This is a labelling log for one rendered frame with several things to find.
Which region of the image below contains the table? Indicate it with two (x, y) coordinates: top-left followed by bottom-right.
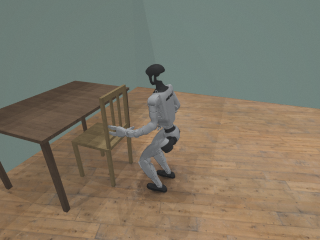
(0, 80), (132, 213)

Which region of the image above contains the robot left upper arm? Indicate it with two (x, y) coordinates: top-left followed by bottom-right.
(147, 94), (160, 131)

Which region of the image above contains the robot right shin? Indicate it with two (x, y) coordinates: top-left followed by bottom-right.
(153, 151), (171, 174)

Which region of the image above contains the robot right upper arm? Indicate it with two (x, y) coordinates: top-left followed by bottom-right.
(165, 84), (181, 111)

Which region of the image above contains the chair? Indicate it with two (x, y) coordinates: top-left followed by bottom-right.
(71, 84), (133, 187)

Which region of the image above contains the right robot thigh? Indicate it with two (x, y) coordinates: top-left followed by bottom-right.
(151, 124), (180, 143)

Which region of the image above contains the left robot hand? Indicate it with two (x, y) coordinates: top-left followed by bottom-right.
(107, 125), (135, 138)

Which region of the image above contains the left robot forearm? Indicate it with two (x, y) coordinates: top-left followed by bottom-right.
(125, 123), (155, 138)

